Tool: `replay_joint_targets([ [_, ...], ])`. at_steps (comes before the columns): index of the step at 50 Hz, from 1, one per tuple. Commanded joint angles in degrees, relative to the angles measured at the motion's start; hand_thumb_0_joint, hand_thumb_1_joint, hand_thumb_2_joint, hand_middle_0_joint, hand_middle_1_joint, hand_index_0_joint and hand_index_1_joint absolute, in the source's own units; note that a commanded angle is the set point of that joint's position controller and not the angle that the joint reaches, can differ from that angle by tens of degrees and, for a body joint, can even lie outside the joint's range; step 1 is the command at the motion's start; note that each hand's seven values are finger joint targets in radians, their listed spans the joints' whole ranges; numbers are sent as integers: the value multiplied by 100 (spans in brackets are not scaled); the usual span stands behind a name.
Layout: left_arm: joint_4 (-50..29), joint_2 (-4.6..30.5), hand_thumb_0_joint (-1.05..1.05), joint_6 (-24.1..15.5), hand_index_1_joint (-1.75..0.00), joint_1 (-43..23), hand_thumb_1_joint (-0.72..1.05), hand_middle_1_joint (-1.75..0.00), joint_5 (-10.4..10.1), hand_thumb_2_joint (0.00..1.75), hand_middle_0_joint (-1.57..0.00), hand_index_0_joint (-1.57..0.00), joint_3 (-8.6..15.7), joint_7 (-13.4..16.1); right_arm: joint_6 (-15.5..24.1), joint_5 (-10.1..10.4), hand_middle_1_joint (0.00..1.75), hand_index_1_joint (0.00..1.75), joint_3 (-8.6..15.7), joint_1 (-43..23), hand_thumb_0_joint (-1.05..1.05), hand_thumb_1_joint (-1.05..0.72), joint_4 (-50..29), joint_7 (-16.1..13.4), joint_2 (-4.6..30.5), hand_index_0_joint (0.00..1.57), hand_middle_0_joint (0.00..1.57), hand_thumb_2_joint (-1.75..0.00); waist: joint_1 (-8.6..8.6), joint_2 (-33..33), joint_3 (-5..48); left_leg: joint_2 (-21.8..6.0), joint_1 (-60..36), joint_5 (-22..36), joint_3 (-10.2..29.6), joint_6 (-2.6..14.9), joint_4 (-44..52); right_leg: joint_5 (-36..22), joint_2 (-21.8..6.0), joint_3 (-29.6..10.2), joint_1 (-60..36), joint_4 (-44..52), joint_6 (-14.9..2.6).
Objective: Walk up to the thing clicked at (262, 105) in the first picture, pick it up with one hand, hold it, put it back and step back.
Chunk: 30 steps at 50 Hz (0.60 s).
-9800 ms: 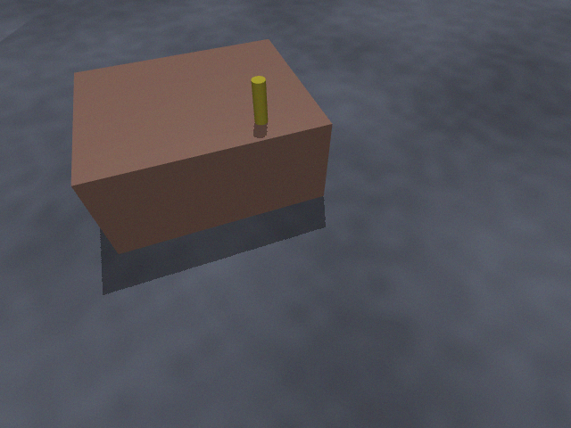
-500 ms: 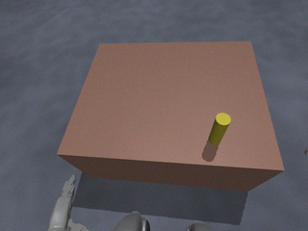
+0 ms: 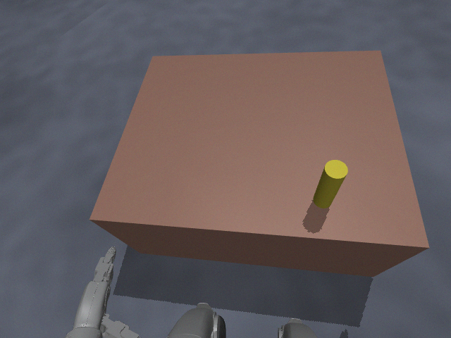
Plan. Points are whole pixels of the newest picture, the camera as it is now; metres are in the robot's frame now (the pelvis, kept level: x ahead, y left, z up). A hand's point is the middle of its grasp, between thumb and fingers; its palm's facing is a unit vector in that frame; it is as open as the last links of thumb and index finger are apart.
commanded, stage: approach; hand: right
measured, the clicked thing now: (328, 186) +0.49 -0.19 -0.22
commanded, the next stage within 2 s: close in in 0.72 s
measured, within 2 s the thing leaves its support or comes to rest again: neither
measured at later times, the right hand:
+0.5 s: hand (435, 182) +0.41 -0.34 -0.04, palm faces +0.15 +0.99 +0.05, open 17.7 cm
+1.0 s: hand (352, 208) +0.44 -0.25 -0.24, palm faces +0.12 +0.99 +0.07, open 17.6 cm
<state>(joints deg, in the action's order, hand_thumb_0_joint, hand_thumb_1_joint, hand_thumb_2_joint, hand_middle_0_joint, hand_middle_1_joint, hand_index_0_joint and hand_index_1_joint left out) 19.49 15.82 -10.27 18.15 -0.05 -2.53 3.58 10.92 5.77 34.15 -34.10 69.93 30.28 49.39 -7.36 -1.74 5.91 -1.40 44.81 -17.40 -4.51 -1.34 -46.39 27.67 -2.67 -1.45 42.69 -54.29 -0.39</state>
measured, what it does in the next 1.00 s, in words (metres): lowers itself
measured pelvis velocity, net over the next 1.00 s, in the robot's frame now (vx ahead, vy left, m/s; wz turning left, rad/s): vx -0.06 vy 0.00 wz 0.07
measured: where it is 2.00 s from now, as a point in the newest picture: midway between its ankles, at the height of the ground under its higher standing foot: outside the picture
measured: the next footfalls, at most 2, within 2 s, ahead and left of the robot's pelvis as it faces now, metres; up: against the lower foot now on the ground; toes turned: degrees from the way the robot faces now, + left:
none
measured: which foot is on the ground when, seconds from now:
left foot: down 0.00-1.00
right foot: down 0.00-1.00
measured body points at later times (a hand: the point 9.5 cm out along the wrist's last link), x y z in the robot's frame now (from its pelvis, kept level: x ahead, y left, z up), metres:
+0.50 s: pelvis -0.02 +0.00 -0.05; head +0.12 -0.07 +0.37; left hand +0.15 +0.26 -0.04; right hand +0.40 -0.39 -0.04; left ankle +0.05 +0.14 -0.69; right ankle -0.02 -0.11 -0.69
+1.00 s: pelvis -0.06 +0.00 -0.17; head +0.15 -0.09 +0.22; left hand +0.12 +0.26 -0.05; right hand +0.43 -0.30 -0.24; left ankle +0.05 +0.14 -0.69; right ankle -0.02 -0.11 -0.69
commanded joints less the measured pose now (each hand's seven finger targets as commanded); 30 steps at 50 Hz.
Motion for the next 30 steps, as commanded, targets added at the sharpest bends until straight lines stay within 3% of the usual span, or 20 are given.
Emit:
replay_joint_targets([
  [1,-697,1011,0,-273,-5,253,-55,-5,2,6,-5,-5,576,72,351,116,6,6,314,-1799,0,58,-1145,38,2345,5,4,-5,98,1405,2153,165,-1367,1375,199,300,140,-2610,143,-140,-1015,722,83],
  [2,-658,900,0,-263,-5,273,-55,-5,0,6,-5,-5,411,55,365,106,5,5,291,-1919,0,58,-1164,46,2357,5,4,-4,143,1472,2190,193,-1218,1253,174,305,130,-2703,113,-174,-1123,720,97],
  [3,-896,934,0,-295,-5,15,-55,-5,-1,6,-5,-5,429,57,362,130,6,6,246,-1777,0,58,-939,59,2264,5,4,-5,109,1409,2063,193,-1127,1171,160,303,165,-2650,106,-171,-1109,702,97],
  [5,-795,1146,0,-289,-5,71,-59,-3,31,7,-5,-3,620,89,388,134,6,6,355,-2106,0,61,-1182,65,2518,4,2,-5,95,1589,2303,206,-1023,1181,154,318,105,-2863,64,-222,-1230,660,136],
  [6,-708,1078,0,-273,-5,84,-55,-4,25,5,-5,-4,556,73,376,114,5,5,296,-2005,0,53,-998,70,2441,5,5,-5,103,1528,2107,207,-961,1072,149,317,102,-2667,90,-200,-1101,665,112],
  [7,-669,968,0,-282,-5,40,-56,-4,27,5,-5,-4,466,57,378,140,6,6,176,-1795,0,56,-628,103,2187,5,5,-5,49,1315,1682,211,-810,885,144,313,110,-2299,94,-187,-807,669,90],
  [8,-604,956,0,-292,-5,83,-56,-4,38,5,-5,-4,475,47,425,179,6,6,199,-1845,0,60,-640,125,2119,5,4,-6,31,1266,1701,191,-801,874,176,312,72,-2130,109,-184,-619,632,70],
  [9,-690,1000,0,-320,-5,-15,-56,-4,47,5,-5,-4,496,55,522,228,6,6,290,-2029,0,58,-923,130,2193,5,5,-5,48,1340,2101,202,-880,944,158,313,-18,-2255,78,-225,-734,601,86],
  [10,-1151,1027,0,-376,-5,-382,-56,-4,41,5,-5,-4,459,56,573,252,6,6,148,-1929,0,59,-560,171,1934,5,4,-5,-78,1044,2062,221,-732,801,133,300,-48,-2132,61,-257,-661,544,67],
  [11,-1072,1117,0,-383,-5,-247,-57,-4,51,6,-5,-4,570,70,655,288,6,6,162,-1854,0,59,-452,194,1888,5,4,-6,-107,976,1937,226,-634,731,128,300,-112,-2017,70,-261,-554,508,65],
  [14,-1117,1069,0,-452,-5,-24,-56,-4,54,5,-5,-4,528,27,1069,552,6,6,217,-1902,0,60,-379,273,1609,6,4,-5,-194,932,1927,236,-246,534,131,278,-357,-1811,62,-304,-283,283,67],
  [15,-1014,1154,0,-461,-5,88,-56,-4,60,5,-5,-4,712,25,1235,608,6,6,371,-1904,0,60,-539,258,1757,6,4,-5,-185,1047,2010,212,-172,518,176,277,-461,-1689,95,-263,-213,155,40],
  [17,-1411,1110,0,-528,-5,146,-57,-4,91,6,-5,-4,608,-8,1455,663,6,6,402,-1754,0,61,-400,289,1588,6,4,-5,-297,930,2285,216,-78,752,200,256,-740,-2031,104,-274,-66,-178,34],
  [18,-1592,1157,0,-559,-5,95,-56,-4,107,5,-4,-3,719,-20,1574,697,5,5,346,-1709,0,60,-340,307,1394,6,5,-4,-386,890,2313,208,-4,779,212,247,-848,-2022,113,-265,93,-329,25],
  [19,-1449,1040,0,-545,-5,278,-57,-4,127,6,-5,-4,613,-51,1678,712,5,5,372,-1672,0,60,-256,295,1376,6,5,-4,-358,909,2105,215,157,682,219,251,-991,-1895,134,-253,356,-437,23],
  [22,-2231,1251,0,-627,-5,273,-56,-4,169,6,-5,-4,843,-93,2017,686,5,5,652,-1754,0,59,-618,232,1589,6,6,-4,-436,1182,2696,216,298,728,230,265,-1349,-2026,130,-277,427,-752,64],
  [23,-2295,1256,0,-629,-5,410,-56,-4,209,5,-4,-4,878,-112,2125,630,5,5,707,-1932,0,60,-874,207,1661,6,5,-4,-436,1525,2930,223,510,766,235,284,-1510,-2391,112,-288,254,-882,97],
  [25,-2237,1254,0,-592,-4,731,-55,-4,246,5,-4,-4,985,-180,2246,594,5,5,791,-1832,0,60,-774,132,1622,7,6,-2,-502,1712,2787,256,933,654,198,287,-1700,-2641,72,-310,282,-1131,135],
  [27,-2277,1096,0,-591,-4,643,-55,-4,285,5,-4,-4,906,-259,2347,514,5,5,791,-1937,0,59,-719,18,1567,7,6,-3,-542,1715,2647,233,1087,547,232,305,-1889,-2196,93,-287,801,-1348,116],
  [30,-2458,1195,0,-625,-4,546,-55,-4,360,5,-4,-4,1093,-320,2572,360,5,5,973,-1802,0,58,-648,-108,1701,7,6,-3,-591,2027,2832,226,1539,395,226,341,-2296,-2099,31,-308,1051,-1677,159],
])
